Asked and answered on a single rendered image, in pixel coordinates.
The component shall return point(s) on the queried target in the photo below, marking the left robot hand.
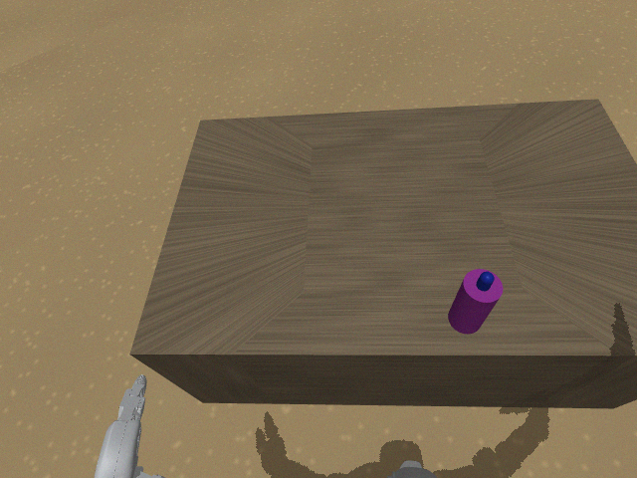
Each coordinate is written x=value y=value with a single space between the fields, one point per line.
x=118 y=457

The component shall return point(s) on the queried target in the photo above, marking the bottle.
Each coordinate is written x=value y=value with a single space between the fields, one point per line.
x=478 y=294

